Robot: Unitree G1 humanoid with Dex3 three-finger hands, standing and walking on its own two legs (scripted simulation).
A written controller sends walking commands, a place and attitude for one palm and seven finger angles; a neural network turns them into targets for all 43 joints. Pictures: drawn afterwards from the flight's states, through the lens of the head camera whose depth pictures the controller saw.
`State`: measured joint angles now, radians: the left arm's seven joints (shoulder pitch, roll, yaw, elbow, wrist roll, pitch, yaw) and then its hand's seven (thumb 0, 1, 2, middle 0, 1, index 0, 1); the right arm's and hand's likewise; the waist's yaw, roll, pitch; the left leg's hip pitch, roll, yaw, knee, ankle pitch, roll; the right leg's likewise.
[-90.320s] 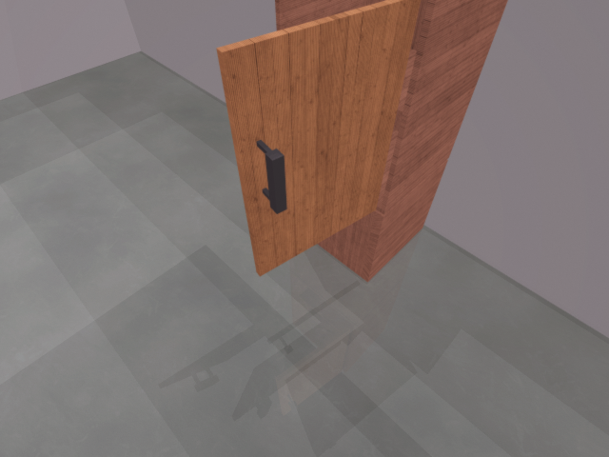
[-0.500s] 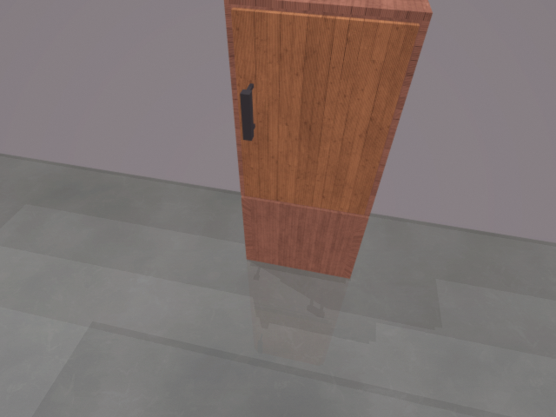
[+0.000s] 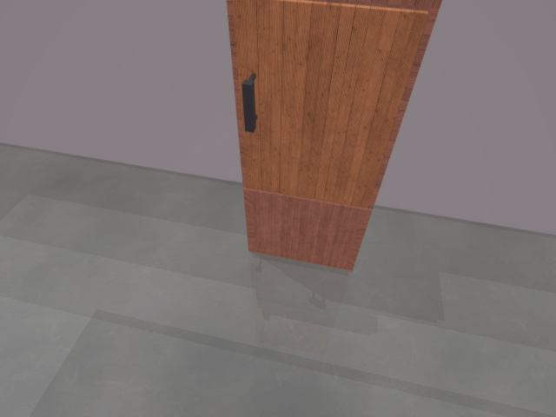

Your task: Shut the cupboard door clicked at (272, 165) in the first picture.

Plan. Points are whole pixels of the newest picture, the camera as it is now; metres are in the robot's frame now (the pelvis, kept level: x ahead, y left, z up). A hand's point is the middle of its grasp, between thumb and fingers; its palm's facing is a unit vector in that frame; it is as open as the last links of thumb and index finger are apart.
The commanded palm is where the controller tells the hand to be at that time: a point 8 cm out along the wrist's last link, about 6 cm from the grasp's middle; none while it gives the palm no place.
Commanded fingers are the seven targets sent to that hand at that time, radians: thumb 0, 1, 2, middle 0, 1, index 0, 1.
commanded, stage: look to check the result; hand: left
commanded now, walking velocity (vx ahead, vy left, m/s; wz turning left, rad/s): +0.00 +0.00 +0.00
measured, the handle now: (251, 102) +0.86 +0.12 +0.00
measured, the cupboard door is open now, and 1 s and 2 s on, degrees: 0 0 0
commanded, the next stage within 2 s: stand and wait in 0.20 s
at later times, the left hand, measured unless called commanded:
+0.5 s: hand out of the picture +0.04 +0.20 -0.17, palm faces +0.00 -0.97 -0.25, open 7.4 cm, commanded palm none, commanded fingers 0.00 0.90 0.90 -0.20 -0.30 -0.20 -0.30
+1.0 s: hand out of the picture +0.04 +0.19 -0.17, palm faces +0.00 -0.96 -0.26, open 7.4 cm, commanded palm none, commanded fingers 0.00 0.90 0.90 -0.20 -0.30 -0.20 -0.30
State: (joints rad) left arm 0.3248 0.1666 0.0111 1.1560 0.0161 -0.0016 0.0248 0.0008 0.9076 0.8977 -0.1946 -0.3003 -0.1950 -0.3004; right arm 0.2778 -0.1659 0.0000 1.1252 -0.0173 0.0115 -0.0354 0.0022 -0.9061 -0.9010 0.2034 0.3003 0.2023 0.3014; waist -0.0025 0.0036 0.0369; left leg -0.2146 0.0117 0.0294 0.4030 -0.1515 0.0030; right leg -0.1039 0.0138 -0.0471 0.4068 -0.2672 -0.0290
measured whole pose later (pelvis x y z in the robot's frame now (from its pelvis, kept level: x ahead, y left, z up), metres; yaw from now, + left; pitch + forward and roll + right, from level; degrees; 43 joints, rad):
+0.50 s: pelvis +0.01 -0.01 +0.00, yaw +0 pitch -2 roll +0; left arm 0.22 0.23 0.01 1.13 0.02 -0.01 0.02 0.00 0.91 0.90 -0.20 -0.30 -0.20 -0.30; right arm 0.20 -0.23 0.00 1.12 -0.02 0.01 -0.03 0.00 -0.91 -0.90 0.20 0.30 0.20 0.30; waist -0.01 0.01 0.04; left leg -0.18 0.02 0.03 0.37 -0.15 -0.01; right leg -0.06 0.02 -0.05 0.35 -0.26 -0.04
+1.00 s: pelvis +0.03 -0.01 +0.00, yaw +0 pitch -2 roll +0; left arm 0.23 0.23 0.01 1.14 0.01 -0.01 0.02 0.00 0.91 0.90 -0.20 -0.30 -0.20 -0.30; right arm 0.19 -0.23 0.01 1.13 -0.02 0.01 -0.03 0.00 -0.90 -0.90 0.20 0.30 0.20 0.30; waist 0.00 0.00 0.04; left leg -0.16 0.03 0.03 0.36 -0.17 -0.02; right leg -0.03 0.03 -0.05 0.33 -0.27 -0.04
